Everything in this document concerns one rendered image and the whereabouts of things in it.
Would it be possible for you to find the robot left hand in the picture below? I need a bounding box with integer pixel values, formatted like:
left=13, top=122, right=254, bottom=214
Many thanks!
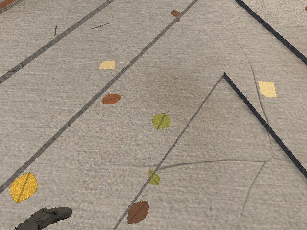
left=14, top=207, right=72, bottom=230

